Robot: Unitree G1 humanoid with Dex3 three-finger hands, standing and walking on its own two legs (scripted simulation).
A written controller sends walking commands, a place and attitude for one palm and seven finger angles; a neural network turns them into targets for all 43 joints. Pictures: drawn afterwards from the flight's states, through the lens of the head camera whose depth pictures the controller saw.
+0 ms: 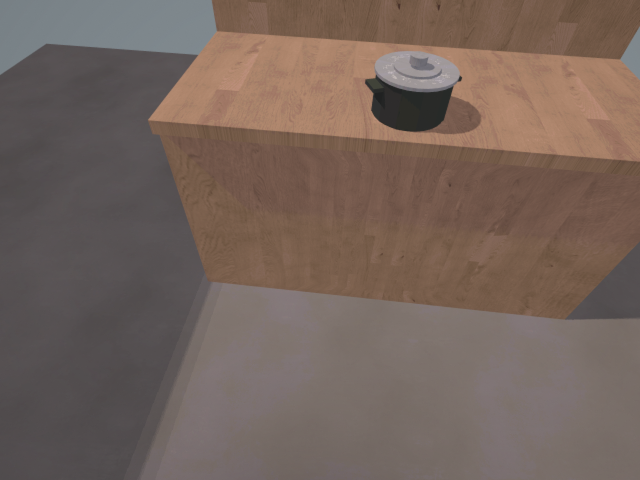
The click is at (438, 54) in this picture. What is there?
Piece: lid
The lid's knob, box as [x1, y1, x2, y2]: [409, 51, 428, 66]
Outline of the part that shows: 411,53 409,61 411,64 416,66 423,66 426,64 428,56 426,53 420,51 415,51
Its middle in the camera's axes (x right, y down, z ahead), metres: +0.23 -0.43 +0.91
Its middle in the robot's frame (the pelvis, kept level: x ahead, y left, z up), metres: +0.99 -0.18 +0.09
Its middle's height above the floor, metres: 0.87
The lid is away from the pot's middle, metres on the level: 0.00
